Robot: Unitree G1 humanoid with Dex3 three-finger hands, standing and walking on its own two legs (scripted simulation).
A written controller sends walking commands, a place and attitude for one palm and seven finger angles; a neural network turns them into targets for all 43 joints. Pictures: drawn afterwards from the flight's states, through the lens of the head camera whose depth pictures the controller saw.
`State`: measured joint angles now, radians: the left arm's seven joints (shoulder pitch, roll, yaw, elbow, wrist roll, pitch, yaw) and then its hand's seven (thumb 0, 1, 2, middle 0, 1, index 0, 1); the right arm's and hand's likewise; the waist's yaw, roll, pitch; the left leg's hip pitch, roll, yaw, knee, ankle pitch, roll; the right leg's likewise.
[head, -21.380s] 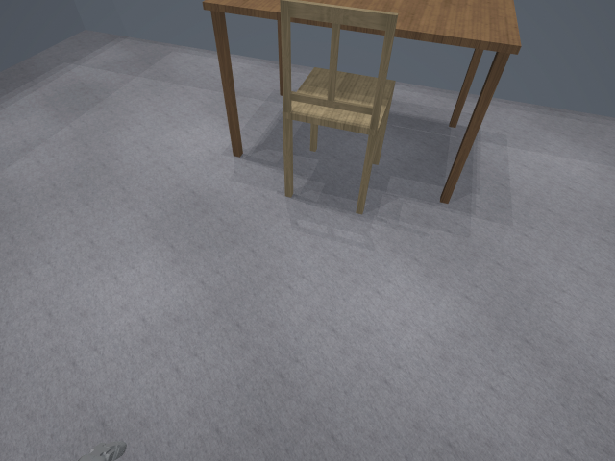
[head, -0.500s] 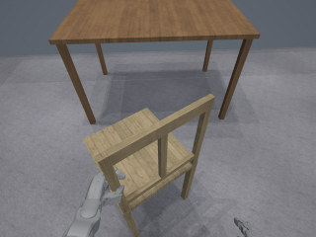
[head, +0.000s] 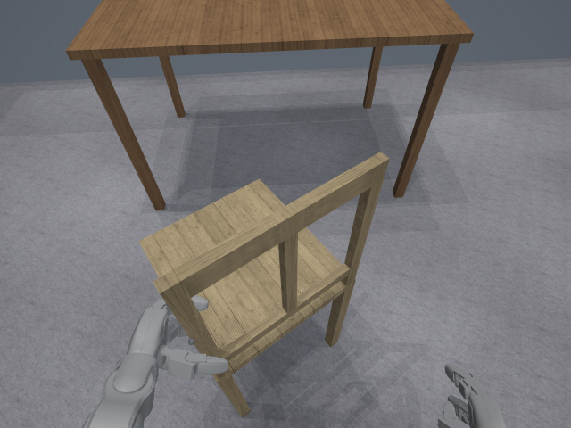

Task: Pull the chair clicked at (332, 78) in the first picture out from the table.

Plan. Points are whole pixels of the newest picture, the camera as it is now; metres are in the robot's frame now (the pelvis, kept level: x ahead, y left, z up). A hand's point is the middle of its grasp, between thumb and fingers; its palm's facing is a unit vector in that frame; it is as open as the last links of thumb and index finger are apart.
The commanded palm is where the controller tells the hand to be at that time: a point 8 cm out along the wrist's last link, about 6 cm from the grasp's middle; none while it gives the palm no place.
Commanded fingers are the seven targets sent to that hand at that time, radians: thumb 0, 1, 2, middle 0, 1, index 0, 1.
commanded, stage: open the thumb and straighten the fingers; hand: left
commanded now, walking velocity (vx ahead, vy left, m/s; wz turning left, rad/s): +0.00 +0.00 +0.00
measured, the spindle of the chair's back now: (288, 275) +0.38 +0.01 -0.07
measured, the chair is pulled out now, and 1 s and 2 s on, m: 0.58 0.58 0.58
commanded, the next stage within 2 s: draw the fingers out of the gap in 0.38 s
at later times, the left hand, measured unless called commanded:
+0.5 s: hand (188, 355) +0.24 +0.15 -0.05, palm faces -0.04 -0.98 -0.21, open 17.3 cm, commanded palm +0.21 +0.20 -0.02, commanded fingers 0.00 -0.55 0.20 0.00 0.00 0.00 0.00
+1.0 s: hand (181, 415) +0.16 +0.15 -0.05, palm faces -0.02 -0.98 -0.20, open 17.5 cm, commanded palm +0.13 +0.20 -0.02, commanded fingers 0.00 -0.55 0.20 0.00 0.00 0.00 0.00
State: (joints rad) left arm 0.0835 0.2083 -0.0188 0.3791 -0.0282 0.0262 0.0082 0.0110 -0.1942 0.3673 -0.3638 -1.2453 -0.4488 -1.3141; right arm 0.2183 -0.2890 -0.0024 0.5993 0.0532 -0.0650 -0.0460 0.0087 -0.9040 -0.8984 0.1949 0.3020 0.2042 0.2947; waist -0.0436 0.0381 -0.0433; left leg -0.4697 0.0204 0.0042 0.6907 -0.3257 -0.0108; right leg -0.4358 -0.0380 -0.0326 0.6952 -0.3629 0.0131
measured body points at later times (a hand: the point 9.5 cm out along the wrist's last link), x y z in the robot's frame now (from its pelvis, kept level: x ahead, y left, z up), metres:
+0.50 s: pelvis +0.01 -0.01 -0.02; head +0.05 -0.03 +0.43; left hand +0.23 +0.20 -0.03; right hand +0.18 -0.26 -0.10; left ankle +0.01 +0.13 -0.72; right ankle -0.01 -0.13 -0.72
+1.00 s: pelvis +0.00 -0.01 -0.02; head +0.02 -0.03 +0.43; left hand +0.16 +0.20 -0.03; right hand +0.18 -0.24 -0.10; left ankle +0.01 +0.13 -0.72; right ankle -0.01 -0.13 -0.72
